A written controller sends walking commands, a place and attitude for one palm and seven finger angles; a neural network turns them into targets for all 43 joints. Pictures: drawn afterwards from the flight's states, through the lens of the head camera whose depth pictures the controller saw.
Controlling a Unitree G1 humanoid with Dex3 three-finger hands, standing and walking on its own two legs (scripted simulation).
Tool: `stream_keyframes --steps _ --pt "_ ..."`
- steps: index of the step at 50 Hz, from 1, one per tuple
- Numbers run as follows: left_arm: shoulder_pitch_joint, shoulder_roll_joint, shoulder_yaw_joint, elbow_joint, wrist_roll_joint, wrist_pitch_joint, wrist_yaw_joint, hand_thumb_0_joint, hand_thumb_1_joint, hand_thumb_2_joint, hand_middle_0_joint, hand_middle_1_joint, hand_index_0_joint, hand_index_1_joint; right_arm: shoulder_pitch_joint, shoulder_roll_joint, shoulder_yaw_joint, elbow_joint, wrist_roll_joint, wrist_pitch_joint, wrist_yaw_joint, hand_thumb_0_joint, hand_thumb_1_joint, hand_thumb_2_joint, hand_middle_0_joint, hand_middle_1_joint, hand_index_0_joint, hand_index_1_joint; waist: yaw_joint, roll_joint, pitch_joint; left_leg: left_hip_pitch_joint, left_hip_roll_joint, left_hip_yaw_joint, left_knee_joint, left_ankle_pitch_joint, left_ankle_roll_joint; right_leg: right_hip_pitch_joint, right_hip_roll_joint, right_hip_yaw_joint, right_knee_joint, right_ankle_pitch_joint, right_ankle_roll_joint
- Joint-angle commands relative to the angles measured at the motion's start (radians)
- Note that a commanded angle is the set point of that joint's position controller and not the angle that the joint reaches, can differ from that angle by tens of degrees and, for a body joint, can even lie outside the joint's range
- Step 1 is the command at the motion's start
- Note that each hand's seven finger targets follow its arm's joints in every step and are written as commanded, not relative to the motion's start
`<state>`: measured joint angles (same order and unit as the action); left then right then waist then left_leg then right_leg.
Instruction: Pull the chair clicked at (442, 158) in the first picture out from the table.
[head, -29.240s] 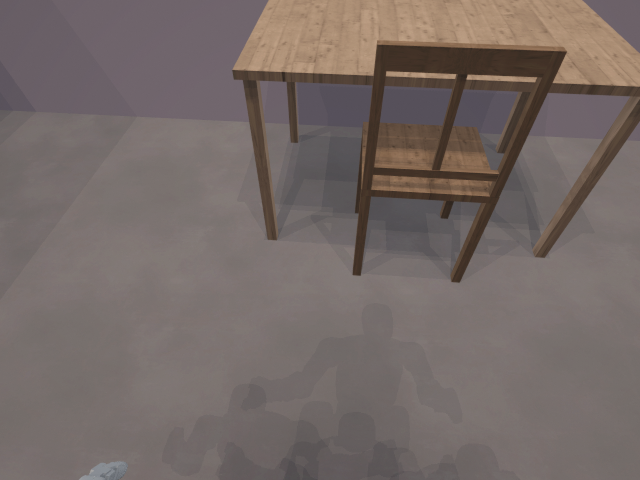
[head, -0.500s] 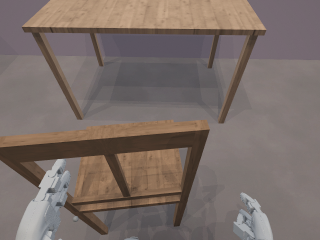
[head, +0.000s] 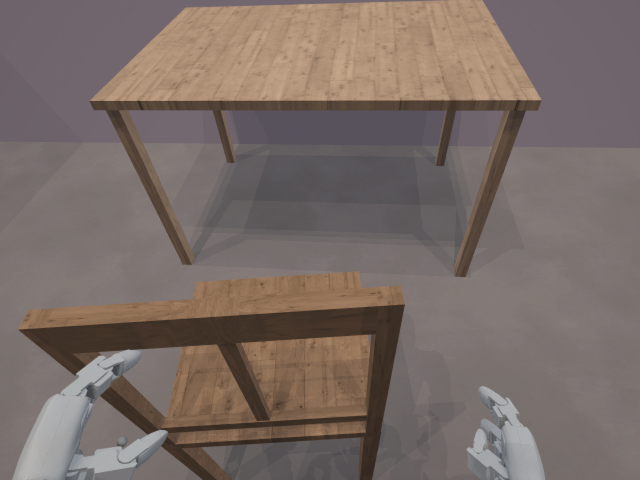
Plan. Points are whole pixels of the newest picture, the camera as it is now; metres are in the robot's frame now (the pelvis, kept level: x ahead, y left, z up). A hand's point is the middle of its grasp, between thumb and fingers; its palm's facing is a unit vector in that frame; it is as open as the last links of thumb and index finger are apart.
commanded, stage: draw the hand back to the body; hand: left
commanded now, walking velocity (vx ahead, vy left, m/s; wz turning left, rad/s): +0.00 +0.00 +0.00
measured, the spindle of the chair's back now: (247, 382) +0.27 +0.15 -0.08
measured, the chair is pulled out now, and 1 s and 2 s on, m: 0.60 0.60 0.60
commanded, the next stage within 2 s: step back with the hand held close in 0.56 s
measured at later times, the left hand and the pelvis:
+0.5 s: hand (57, 393) +0.15 +0.25 +0.14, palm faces +0.40 -0.71 -0.58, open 6.0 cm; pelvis +0.00 -0.02 +0.00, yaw +2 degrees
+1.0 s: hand (17, 374) +0.16 +0.28 +0.17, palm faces +0.36 -0.74 -0.56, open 7.4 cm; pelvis -0.04 +0.02 +0.01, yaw -1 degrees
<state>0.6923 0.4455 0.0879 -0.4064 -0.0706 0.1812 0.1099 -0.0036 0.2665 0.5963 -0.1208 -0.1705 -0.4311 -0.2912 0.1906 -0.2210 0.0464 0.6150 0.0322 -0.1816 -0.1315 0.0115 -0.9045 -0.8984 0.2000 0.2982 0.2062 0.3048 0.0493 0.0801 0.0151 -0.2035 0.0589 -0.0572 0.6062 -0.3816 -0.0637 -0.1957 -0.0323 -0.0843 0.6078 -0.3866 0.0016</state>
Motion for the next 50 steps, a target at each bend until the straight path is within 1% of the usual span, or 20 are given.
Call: stream_keyframes --steps 1,8,13,17,20,22,24,26,29,32,33,34,35,36,37,39,41,43,47,50 --pt "-0.252 0.238 0.395 -0.479 0.008 -0.204 0.117 0.0 0.61 0.76 -0.16 -0.24 -0.16 -0.24 -0.118 -0.1 -0.041 -0.139 0.001 -0.084 0.001 0.0 -0.9 -0.9 0.2 0.3 0.2 0.3 0.007 0.107 -0.182 0.077 -0.022 0.046 -0.079 0.413 0.061 0.078 -0.032 0.002 -0.086 0.446 -0.02" --pt "-0.315 0.336 0.471 -0.515 0.006 -0.194 0.129 0.0 0.864 0.882 -0.195 -0.293 -0.195 -0.293 -0.109 -0.111 -0.047 -0.104 0.017 -0.099 0.013 0.0 -0.9 -0.9 0.2 0.3 0.2 0.3 0.01 0.123 -0.223 0.1 -0.023 0.049 -0.072 0.489 0.062 0.124 -0.04 0.003 -0.079 0.548 -0.018" --pt "-0.323 0.322 0.463 -0.501 0.009 -0.199 0.122 0.0 0.9 0.9 -0.2 -0.3 -0.2 -0.3 -0.113 -0.114 -0.05 -0.093 0.018 -0.109 0.021 0.0 -0.9 -0.9 0.2 0.3 0.2 0.3 0.008 0.137 -0.221 0.117 -0.023 0.048 -0.07 0.488 0.064 0.111 -0.04 -0.001 -0.077 0.545 -0.015" --pt "-0.327 0.315 0.463 -0.503 0.011 -0.218 0.12 0.0 0.9 0.9 -0.2 -0.3 -0.2 -0.3 -0.107 -0.118 -0.054 -0.091 0.012 -0.114 0.022 0.0 -0.9 -0.9 0.2 0.3 0.2 0.3 0.005 0.1 -0.238 0.131 -0.02 0.051 -0.065 0.509 0.071 0.113 -0.044 -0.008 -0.067 0.579 -0.01" --pt "-0.346 0.266 0.443 -0.431 0.012 -0.228 0.108 0.0 0.9 0.9 -0.2 -0.3 -0.2 -0.3 -0.113 -0.122 -0.06 -0.089 0.008 -0.105 0.022 0.0 -0.9 -0.9 0.2 0.3 0.2 0.3 -0.006 0.05 -0.175 0.125 -0.016 0.056 -0.067 0.456 0.071 0.08 -0.045 0.003 -0.086 0.563 -0.007" --pt "-0.371 0.24 0.437 -0.35 0.017 -0.244 0.097 0.0 0.9 0.9 -0.2 -0.3 -0.2 -0.3 -0.121 -0.124 -0.067 -0.09 0.001 -0.093 0.021 0.0 -0.9 -0.9 0.2 0.3 0.2 0.3 -0.006 -0.028 -0.157 0.12 -0.016 0.056 -0.074 0.415 0.075 0.074 -0.045 0.002 -0.099 0.538 -0.001" --pt "-0.371 0.182 0.401 -0.251 0.019 -0.249 0.077 0.0 0.9 0.9 -0.2 -0.3 -0.2 -0.3 -0.132 -0.117 -0.062 -0.091 0.004 -0.078 0.024 0.0 -0.9 -0.9 0.2 0.3 0.2 0.3 -0.008 -0.039 -0.09 0.098 -0.02 0.055 -0.086 0.34 0.075 0.048 -0.046 0.006 -0.131 0.465 0.001" --pt "-0.34 0.143 0.4 -0.138 0.014 -0.259 0.065 0.0 0.9 0.9 -0.2 -0.3 -0.2 -0.3 -0.149 -0.118 -0.074 -0.092 0.001 -0.053 0.024 0.0 -0.9 -0.9 0.2 0.3 0.2 0.3 -0.005 -0.134 -0.05 0.071 -0.021 0.058 -0.094 0.29 0.082 0.036 -0.042 0.01 -0.153 0.416 0.007" --pt "-0.246 0.049 0.352 -0.014 0.004 -0.266 0.037 0.0 0.9 0.9 -0.2 -0.3 -0.2 -0.3 -0.173 -0.107 -0.081 -0.097 0.009 -0.011 0.038 0.0 -0.9 -0.9 0.2 0.3 0.2 0.3 0.001 -0.132 0.012 0.028 -0.02 0.059 -0.115 0.239 0.083 0.029 -0.044 0.023 -0.183 0.348 0.005" --pt "-0.249 0.081 0.37 -0.074 -0.004 -0.296 0.031 0.0 0.9 0.9 -0.2 -0.3 -0.2 -0.3 -0.193 -0.11 -0.087 -0.121 0.007 0.013 0.043 0.0 -0.9 -0.9 0.2 0.3 0.2 0.3 0.015 -0.117 -0.008 0.027 -0.015 0.05 -0.132 0.245 0.089 0.046 -0.048 0.032 -0.188 0.33 0.001" --pt "-0.26 0.099 0.385 -0.089 -0.003 -0.298 0.031 0.0 0.9 0.9 -0.2 -0.3 -0.2 -0.3 -0.2 -0.109 -0.085 -0.121 0.009 0.014 0.042 0.0 -0.9 -0.9 0.2 0.3 0.2 0.3 0.014 -0.055 -0.01 0.03 -0.017 0.052 -0.137 0.225 0.085 0.042 -0.049 0.039 -0.199 0.296 -0.001" --pt "-0.294 0.064 0.33 -0.143 -0.003 -0.311 0.025 0.0 0.9 0.9 -0.2 -0.3 -0.2 -0.3 -0.197 -0.1 -0.074 -0.136 0.006 0.008 0.043 0.0 -0.9 -0.9 0.2 0.3 0.2 0.3 0.009 -0.055 -0.003 0.031 -0.018 0.048 -0.141 0.228 0.088 0.04 -0.049 0.036 -0.203 0.293 -0.002" --pt "-0.448 0.262 0.507 -0.254 -0.006 -0.361 0.03 0.0 0.9 0.9 -0.2 -0.3 -0.2 -0.3 -0.13 -0.123 -0.096 -0.15 0.007 0.031 0.048 0.0 -0.9 -0.9 0.2 0.3 0.2 0.3 -0.023 -0.105 0.076 -0.047 -0.006 0.05 -0.07 0.161 0.099 -0.057 -0.123 0.175 -0.301 0.308 -0.02" --pt "-0.379 0.223 0.494 -0.185 0.001 -0.366 0.028 0.0 0.9 0.9 -0.2 -0.3 -0.2 -0.3 -0.126 -0.102 -0.096 -0.13 0.005 0.041 0.051 0.0 -0.9 -0.9 0.2 0.3 0.2 0.3 -0.037 -0.169 0.056 -0.04 -0.024 0.049 -0.007 0.119 0.092 -0.058 -0.173 0.194 -0.324 0.311 -0.047" --pt "-0.303 0.176 0.464 -0.178 0.001 -0.367 0.024 0.0 0.9 0.9 -0.2 -0.3 -0.2 -0.3 -0.128 -0.098 -0.09 -0.144 0.001 0.05 0.054 0.0 -0.9 -0.9 0.2 0.3 0.2 0.3 -0.038 -0.172 0.023 -0.033 -0.022 0.034 -0.007 0.116 0.09 -0.049 -0.193 0.198 -0.319 0.322 -0.063" --pt "-0.226 0.172 0.479 -0.24 -0.002 -0.385 0.031 0.0 0.9 0.9 -0.2 -0.3 -0.2 -0.3 -0.134 -0.098 -0.087 -0.159 0.001 0.061 0.049 0.0 -0.9 -0.9 0.2 0.3 0.2 0.3 -0.035 -0.052 -0.031 -0.009 0.006 0.004 -0.103 0.197 0.091 -0.012 -0.162 0.139 -0.258 0.306 -0.054" --pt "-0.148 0.153 0.481 -0.273 0.003 -0.391 0.041 0.0 0.9 0.9 -0.2 -0.3 -0.2 -0.3 -0.141 -0.113 -0.094 -0.17 -0.004 0.071 0.045 0.0 -0.9 -0.9 0.2 0.3 0.2 0.3 -0.028 0.042 -0.095 0.0 0.046 -0.016 -0.173 0.409 0.095 0.055 -0.094 0.075 -0.173 0.385 -0.02" --pt "-0.117 0.152 0.487 -0.261 0.01 -0.384 0.045 0.0 0.9 0.9 -0.2 -0.3 -0.2 -0.3 -0.138 -0.111 -0.109 -0.161 0.003 0.085 0.043 0.0 -0.9 -0.9 0.2 0.3 0.2 0.3 -0.035 0.056 -0.149 0.007 0.051 0.005 -0.152 0.532 0.091 0.104 -0.085 0.064 -0.143 0.498 -0.009" --pt "-0.095 0.142 0.472 -0.273 0.015 -0.378 0.052 0.0 0.9 0.9 -0.2 -0.3 -0.2 -0.3 -0.136 -0.111 -0.119 -0.166 -0.002 0.095 0.038 0.0 -0.9 -0.9 0.2 0.3 0.2 0.3 -0.033 -0.034 -0.197 0.009 0.064 0.003 -0.132 0.626 0.079 0.111 -0.084 0.048 -0.111 0.582 -0.005" --pt "-0.091 0.145 0.465 -0.296 0.017 -0.373 0.061 0.0 0.9 0.9 -0.2 -0.3 -0.2 -0.3 -0.141 -0.116 -0.121 -0.161 -0.005 0.09 0.032 0.0 -0.9 -0.9 0.2 0.3 0.2 0.3 -0.03 -0.009 -0.189 -0.013 0.082 -0.015 -0.158 0.585 0.086 0.08 -0.07 0.044 -0.106 0.466 0.001"
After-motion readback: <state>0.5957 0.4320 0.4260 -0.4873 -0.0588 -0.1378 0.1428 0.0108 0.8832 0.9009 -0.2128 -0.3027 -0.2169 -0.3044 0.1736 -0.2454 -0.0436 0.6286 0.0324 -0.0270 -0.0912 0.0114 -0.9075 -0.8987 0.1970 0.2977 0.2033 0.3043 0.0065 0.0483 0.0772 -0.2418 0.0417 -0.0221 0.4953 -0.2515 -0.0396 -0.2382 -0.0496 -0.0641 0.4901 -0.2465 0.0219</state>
